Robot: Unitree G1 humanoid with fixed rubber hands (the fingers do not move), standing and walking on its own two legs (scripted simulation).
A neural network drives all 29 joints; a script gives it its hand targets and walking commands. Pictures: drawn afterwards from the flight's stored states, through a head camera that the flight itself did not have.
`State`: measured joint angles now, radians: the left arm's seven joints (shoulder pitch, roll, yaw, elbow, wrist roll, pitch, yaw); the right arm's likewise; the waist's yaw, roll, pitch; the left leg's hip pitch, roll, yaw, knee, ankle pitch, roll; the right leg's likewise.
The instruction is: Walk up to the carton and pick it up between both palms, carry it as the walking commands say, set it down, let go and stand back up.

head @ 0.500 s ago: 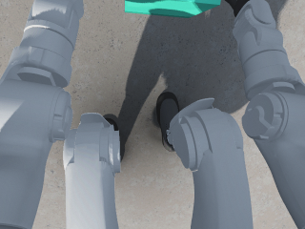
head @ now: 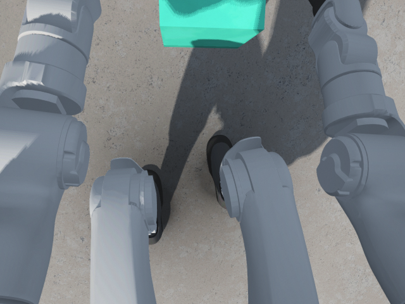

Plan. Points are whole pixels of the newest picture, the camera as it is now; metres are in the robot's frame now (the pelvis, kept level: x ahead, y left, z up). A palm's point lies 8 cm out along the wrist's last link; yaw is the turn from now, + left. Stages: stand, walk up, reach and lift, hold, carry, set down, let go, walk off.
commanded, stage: set down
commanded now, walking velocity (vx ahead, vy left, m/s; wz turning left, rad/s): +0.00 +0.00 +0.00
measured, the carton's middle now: out of the picture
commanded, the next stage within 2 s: let go in 1.08 s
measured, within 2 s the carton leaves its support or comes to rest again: neither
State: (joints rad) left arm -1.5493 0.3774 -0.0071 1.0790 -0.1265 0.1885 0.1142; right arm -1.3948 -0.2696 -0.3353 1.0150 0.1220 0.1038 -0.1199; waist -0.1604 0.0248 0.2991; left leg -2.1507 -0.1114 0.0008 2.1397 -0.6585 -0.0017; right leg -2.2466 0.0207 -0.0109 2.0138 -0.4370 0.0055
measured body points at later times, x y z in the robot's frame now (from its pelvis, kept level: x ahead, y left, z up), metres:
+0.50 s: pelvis +0.02 -0.01 +0.12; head +0.36 -0.02 +0.42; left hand +0.62 +0.08 +0.01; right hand +0.53 -0.27 +0.00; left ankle +0.09 +0.10 -0.37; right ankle +0.15 -0.11 -0.37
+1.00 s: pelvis +0.04 -0.01 +0.25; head +0.35 -0.03 +0.58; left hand +0.62 +0.09 +0.15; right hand +0.52 -0.27 +0.15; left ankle +0.09 +0.10 -0.37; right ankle +0.15 -0.12 -0.37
